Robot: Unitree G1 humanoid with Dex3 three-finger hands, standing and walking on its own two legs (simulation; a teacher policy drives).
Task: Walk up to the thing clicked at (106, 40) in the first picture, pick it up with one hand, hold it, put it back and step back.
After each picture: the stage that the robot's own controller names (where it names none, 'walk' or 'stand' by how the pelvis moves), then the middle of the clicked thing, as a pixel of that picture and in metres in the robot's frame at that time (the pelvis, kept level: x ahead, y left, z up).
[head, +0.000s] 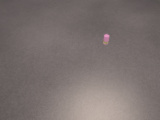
stand; (106, 39) +1.53 -0.35 -0.72
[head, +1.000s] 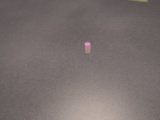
walk; (87, 47) +1.45 +0.03 -0.70
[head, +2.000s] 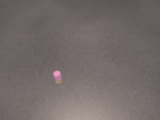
walk; (57, 77) +0.89 +0.28 -0.72
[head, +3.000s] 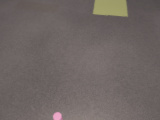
walk; (58, 119) +0.50 +0.22 -0.71
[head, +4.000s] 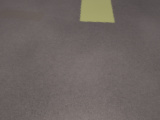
stand; out of the picture +0.39 +0.22 -0.72
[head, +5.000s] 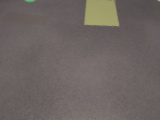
stand; out of the picture +0.37 +0.21 -0.73
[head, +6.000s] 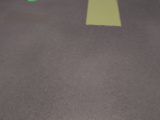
stand; out of the picture +0.37 +0.21 -0.73
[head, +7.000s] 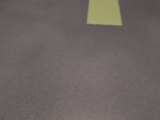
stand; out of the picture +0.37 +0.21 -0.73
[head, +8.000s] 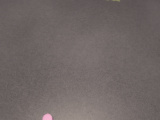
go down; out of the picture +0.39 +0.21 -0.69
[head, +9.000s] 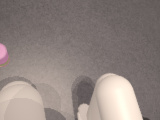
go down; out of the picture +0.46 +0.27 -0.28
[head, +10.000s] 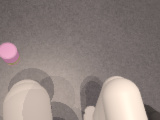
close in; (10, 54) +0.45 +0.27 -0.29
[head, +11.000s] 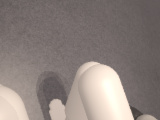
close in; out of the picture +0.43 +0.31 -0.22
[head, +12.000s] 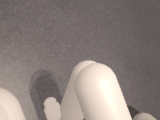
close; out of the picture +0.42 +0.32 -0.22
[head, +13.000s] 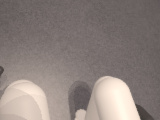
lift; out of the picture +0.36 +0.29 -0.12
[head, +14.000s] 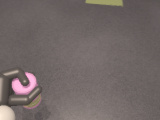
lift; (28, 91) +0.33 +0.18 +0.02
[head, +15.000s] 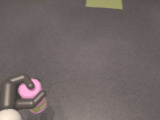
hold; (33, 96) +0.32 +0.17 -0.01
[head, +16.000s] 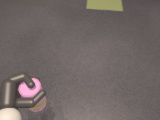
hold; (33, 95) +0.33 +0.18 -0.01
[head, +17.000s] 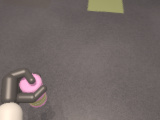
crouch; (34, 91) +0.34 +0.17 +0.00
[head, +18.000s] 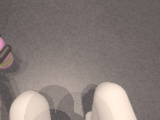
crouch; out of the picture +0.46 +0.24 -0.10
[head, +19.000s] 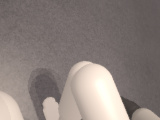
lower; out of the picture +0.41 +0.33 -0.23
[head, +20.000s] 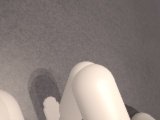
lower; out of the picture +0.41 +0.33 -0.23
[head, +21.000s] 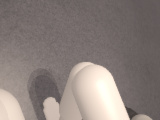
lower; out of the picture +0.41 +0.33 -0.23
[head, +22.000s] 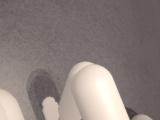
lower; out of the picture +0.41 +0.33 -0.23
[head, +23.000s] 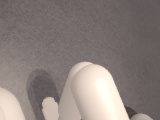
loosen; out of the picture +0.41 +0.33 -0.23
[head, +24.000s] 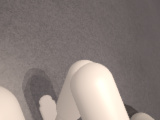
withdraw; out of the picture +0.41 +0.33 -0.23
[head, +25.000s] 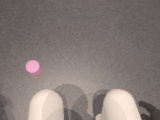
walk; (34, 69) +0.46 +0.25 -0.39
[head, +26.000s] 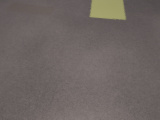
stand; out of the picture +0.39 +0.20 -0.66
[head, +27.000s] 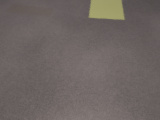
stand; out of the picture +0.40 +0.21 -0.67
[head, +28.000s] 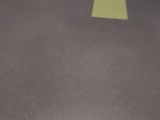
stand; out of the picture +0.40 +0.21 -0.68
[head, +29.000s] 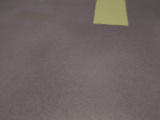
stand; out of the picture +0.41 +0.20 -0.72
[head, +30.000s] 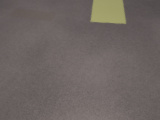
stand; out of the picture +0.37 +0.21 -0.73
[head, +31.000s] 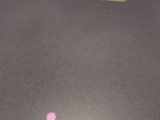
walk; (52, 119) +0.41 +0.23 -0.71
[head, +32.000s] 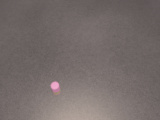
walk; (55, 88) +0.61 +0.22 -0.70
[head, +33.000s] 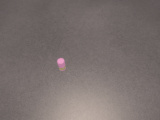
walk; (61, 64) +0.88 +0.22 -0.70
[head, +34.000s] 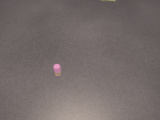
stand; (57, 70) +0.99 +0.22 -0.72
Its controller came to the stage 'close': yes
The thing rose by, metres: 0.70
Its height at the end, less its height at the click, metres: +0.00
